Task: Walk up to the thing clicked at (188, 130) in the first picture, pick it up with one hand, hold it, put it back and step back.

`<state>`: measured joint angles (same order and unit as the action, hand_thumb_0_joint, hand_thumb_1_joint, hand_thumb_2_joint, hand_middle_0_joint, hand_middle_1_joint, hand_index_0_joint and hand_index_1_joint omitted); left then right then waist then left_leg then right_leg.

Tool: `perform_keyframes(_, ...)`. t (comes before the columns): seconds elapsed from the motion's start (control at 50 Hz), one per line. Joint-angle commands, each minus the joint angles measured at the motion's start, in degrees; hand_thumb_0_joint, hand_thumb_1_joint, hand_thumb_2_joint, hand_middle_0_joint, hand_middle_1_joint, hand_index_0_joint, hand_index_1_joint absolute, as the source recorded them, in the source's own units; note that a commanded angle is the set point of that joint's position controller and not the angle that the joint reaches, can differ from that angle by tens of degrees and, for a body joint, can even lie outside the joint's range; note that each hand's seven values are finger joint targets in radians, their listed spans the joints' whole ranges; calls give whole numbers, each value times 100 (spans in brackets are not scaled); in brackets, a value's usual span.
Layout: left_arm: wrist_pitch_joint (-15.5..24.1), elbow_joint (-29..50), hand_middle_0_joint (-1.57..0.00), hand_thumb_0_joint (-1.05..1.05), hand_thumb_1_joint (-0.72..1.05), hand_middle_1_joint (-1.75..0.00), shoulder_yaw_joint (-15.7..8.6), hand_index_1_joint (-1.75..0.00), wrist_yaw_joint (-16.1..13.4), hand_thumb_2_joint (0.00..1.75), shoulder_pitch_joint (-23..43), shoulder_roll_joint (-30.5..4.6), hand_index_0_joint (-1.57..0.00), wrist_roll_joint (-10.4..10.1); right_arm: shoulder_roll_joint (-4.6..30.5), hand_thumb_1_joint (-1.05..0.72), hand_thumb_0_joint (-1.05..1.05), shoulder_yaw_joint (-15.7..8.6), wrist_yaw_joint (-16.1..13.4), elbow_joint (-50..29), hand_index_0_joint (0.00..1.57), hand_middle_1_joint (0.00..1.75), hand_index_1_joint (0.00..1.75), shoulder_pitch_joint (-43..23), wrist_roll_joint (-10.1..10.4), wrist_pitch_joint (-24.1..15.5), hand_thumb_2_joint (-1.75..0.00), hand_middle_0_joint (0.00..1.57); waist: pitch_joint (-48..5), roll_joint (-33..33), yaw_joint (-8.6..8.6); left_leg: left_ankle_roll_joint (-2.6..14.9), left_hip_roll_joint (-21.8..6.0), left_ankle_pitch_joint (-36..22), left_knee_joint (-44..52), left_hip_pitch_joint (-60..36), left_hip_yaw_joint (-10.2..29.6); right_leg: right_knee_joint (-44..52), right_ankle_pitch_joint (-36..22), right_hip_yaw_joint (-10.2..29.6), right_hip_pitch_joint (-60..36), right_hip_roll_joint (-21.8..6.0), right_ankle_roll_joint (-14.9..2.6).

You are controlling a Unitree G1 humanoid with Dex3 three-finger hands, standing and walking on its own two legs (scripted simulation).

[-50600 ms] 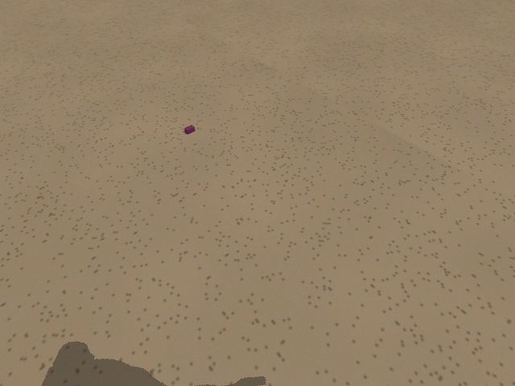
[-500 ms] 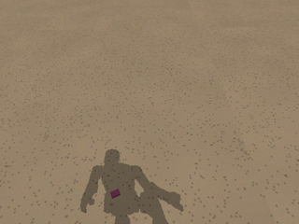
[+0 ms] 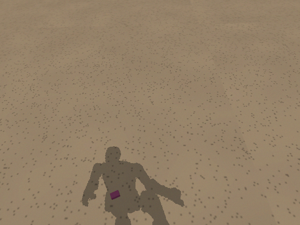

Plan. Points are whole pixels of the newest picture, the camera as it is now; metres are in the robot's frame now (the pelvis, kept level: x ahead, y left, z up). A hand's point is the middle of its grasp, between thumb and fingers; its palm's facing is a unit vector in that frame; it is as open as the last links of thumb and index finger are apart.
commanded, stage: stand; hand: left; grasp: from above
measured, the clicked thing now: (115, 194) +0.43 +0.27 -0.77
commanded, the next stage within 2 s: step back in 0.84 s
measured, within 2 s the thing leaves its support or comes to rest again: neither
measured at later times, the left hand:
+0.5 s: hand out of the picture +0.08 +0.25 -0.16, palm faces +0.01 -0.94 -0.34, open 7.3 cm
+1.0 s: hand out of the picture +0.08 +0.27 -0.16, palm faces +0.01 -0.93 -0.37, open 7.3 cm
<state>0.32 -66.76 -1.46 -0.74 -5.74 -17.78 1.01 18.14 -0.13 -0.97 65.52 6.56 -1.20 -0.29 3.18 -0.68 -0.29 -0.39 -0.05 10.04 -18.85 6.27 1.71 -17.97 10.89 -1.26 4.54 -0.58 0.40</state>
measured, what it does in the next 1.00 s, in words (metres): stands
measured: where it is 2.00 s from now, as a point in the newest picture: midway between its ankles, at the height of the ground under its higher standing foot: outside the picture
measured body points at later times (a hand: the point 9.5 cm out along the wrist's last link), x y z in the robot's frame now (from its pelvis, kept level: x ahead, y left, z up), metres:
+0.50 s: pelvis +0.00 +0.00 +0.00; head +0.01 +0.00 +0.45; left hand +0.08 +0.30 -0.13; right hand +0.08 -0.30 -0.14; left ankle +0.00 +0.12 -0.75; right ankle -0.01 -0.12 -0.75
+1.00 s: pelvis -0.02 +0.00 -0.01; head +0.03 +0.00 +0.44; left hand +0.08 +0.31 -0.14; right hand +0.07 -0.31 -0.14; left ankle +0.00 +0.12 -0.74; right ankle -0.01 -0.12 -0.75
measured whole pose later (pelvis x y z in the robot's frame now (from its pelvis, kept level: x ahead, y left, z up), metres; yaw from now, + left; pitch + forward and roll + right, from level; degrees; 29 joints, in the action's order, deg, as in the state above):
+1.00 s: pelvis -0.02 +0.00 -0.01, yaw +1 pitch -2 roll -1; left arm -1.0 -59.6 -3.1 -0.5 -3.9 -20.4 0.0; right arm 21.7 -2.0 0.1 60.0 4.1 0.0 1.9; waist 8.0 -1.1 0.7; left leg 1.2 0.1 13.2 -32.8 15.8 2.7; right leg -25.8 13.1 -2.1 11.0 -0.3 -0.2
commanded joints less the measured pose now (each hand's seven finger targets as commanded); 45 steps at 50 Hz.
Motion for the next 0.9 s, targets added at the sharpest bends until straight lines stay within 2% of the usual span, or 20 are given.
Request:
perform_keyframes(0.0,130,318,-20,0,90,-30,-217,-30,-72,90,190,-1144,-20,-8,1179,-90,0,-232,-59,-319,20,30,30,-215,21,-139,-90,20,-393,23,-6,173,-647,-933,223,-50,506,258,-853,533,-69,-671,-99)
perform_keyframes(0.04,132,323,-20,0,90,-30,-228,-30,-74,90,200,-1189,-20,-24,1131,-90,0,-222,-52,-317,20,30,30,-190,28,-142,-90,20,-446,69,7,161,-659,-1145,230,-118,505,228,-1015,514,-100,-675,-108)
perform_keyframes(0.1,131,344,-20,0,90,-30,-229,-30,-75,90,226,-1191,-20,-28,1144,-90,0,-222,-51,-319,20,30,30,-230,26,-144,-90,20,-420,23,-4,154,-660,-1116,241,-99,500,228,-988,507,-115,-679,-110)
perform_keyframes(0.18,142,389,-20,0,90,-30,-236,-30,-72,90,284,-1207,-20,-27,1193,-90,0,-234,-50,-343,20,30,30,-264,30,-155,-90,20,-549,-19,22,156,-684,-1415,163,-154,467,188,-1353,507,-218,-706,-119)
perform_keyframes(0.28,144,379,-20,0,90,-30,-224,-30,-62,90,234,-1235,-20,-29,1194,-90,0,-227,-46,-338,20,30,30,-275,37,-152,-90,20,-513,77,14,151,-684,-1332,212,-193,476,229,-1220,500,-171,-693,-115)
perform_keyframes(0.38,131,402,-20,0,90,-30,-216,-30,-51,90,239,-1240,-20,-26,1227,-90,0,-217,-34,-329,20,30,30,-255,32,-144,-90,20,-349,-43,16,141,-669,-861,350,13,484,305,-798,527,-122,-683,-122)
perform_keyframes(0.44,120,376,-20,0,90,-30,-213,-30,-27,90,197,-1237,-20,-34,1256,-90,0,-228,-21,-314,20,30,30,-257,34,-137,-90,20,-176,-28,1,150,-633,-383,422,131,495,391,-416,542,29,-654,-123)
perform_keyframes(0.48,134,389,-20,0,90,-30,-215,-30,-25,90,192,-1249,-20,-11,1249,-90,0,-229,-5,-330,20,30,30,-255,35,-142,-90,20,-223,17,24,164,-637,-302,428,106,513,404,-336,545,41,-652,-132)
perform_keyframes(0.56,167,433,-20,0,90,-30,-213,-30,-33,90,223,-1268,-20,-34,1238,-90,0,-215,-8,-344,20,30,30,-224,35,-168,-90,20,-466,17,33,176,-680,-975,314,-48,498,281,-941,569,-130,-717,-142)
perform_keyframes(0.62,157,411,-20,0,90,-30,-200,-30,-27,90,175,-1283,-20,-42,1254,-90,0,-206,-4,-334,20,30,30,-222,44,-169,-90,20,-356,5,22,149,-667,-823,359,-29,513,304,-728,539,-41,-686,-134)
perform_keyframes(0.72,165,436,-20,0,90,-30,-185,-30,-26,90,148,-1282,-20,-38,1296,-90,0,-210,-13,-334,20,30,30,-252,45,-170,-90,20,-520,-34,4,171,-695,-1123,245,-157,492,261,-1093,554,-148,-718,-145)
perform_keyframes(0.76,152,429,-20,0,90,-30,-179,-30,-26,90,131,-1295,-20,-49,1302,-90,0,-200,-16,-297,20,30,30,-153,50,-160,-90,20,-436,15,36,152,-665,-966,313,-68,476,298,-976,546,-118,-702,-136)
perform_keyframes(0.8,156,449,-20,0,90,-30,-166,-30,-29,90,150,-1293,-20,-44,1280,-90,0,-191,-8,-316,20,30,30,-191,47,-160,-90,20,-425,23,25,141,-688,-1052,320,-115,500,264,-929,523,-59,-690,-143)
perform_keyframes(0.82,98,594,-20,0,90,-30,-411,-30,-48,90,157,-1731,-20,-151,1602,-90,0,-335,31,-497,20,30,30,-416,90,-40,-90,20,253,117,21,314,-558,-1831,-327,387,538,-148,-1868,564,400,-631,-185)
perform_keyframes(0.84,76,668,-20,0,90,-30,-427,-30,-74,90,128,-1708,-20,-162,1511,-90,0,-339,30,-569,20,30,30,-298,129,4,-90,20,86,172,74,333,-518,-1942,-542,458,433,-281,-2076,550,299,-661,-268)
perform_keyframes(0.86,61,767,-20,0,90,-30,-447,-30,-82,90,41,-1687,-20,-164,1490,-90,0,-366,37,-630,20,30,30,-259,158,25,-90,20,-193,181,61,356,-458,-2007,-843,332,374,-379,-2226,587,275,-727,-421)
perform_keyframes(0.88,47,866,-20,0,90,-30,-477,-30,-82,90,67,-1712,-20,-160,1514,-90,0,-400,47,-703,20,30,30,-182,169,58,-90,20,-433,239,100,370,-367,-1875,-1113,333,326,-446,-2265,668,240,-826,-558)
